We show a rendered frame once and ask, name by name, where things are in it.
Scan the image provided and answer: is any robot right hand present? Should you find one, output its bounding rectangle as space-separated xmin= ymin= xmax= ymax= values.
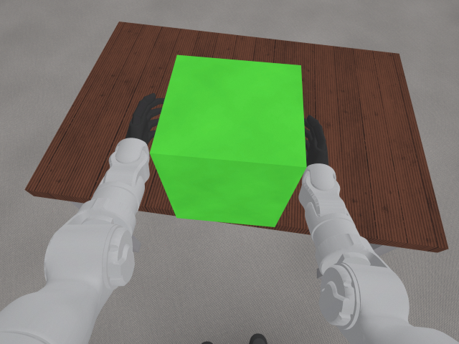
xmin=304 ymin=115 xmax=328 ymax=166

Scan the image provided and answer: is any table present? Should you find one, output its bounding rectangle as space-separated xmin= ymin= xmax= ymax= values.
xmin=25 ymin=21 xmax=448 ymax=280

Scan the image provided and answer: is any right robot upper arm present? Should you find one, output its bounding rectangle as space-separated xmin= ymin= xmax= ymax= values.
xmin=318 ymin=262 xmax=459 ymax=344

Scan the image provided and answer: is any right robot forearm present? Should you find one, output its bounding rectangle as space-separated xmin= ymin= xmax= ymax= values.
xmin=298 ymin=163 xmax=410 ymax=316

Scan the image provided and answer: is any left robot upper arm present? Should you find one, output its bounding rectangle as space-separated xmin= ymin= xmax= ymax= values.
xmin=0 ymin=224 xmax=135 ymax=344

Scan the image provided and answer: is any robot left hand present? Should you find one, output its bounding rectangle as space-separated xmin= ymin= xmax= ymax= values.
xmin=126 ymin=93 xmax=165 ymax=145

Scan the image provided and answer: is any left robot forearm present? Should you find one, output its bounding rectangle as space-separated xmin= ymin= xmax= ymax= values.
xmin=44 ymin=138 xmax=150 ymax=281

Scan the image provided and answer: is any carton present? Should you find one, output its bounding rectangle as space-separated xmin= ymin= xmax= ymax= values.
xmin=150 ymin=55 xmax=307 ymax=227

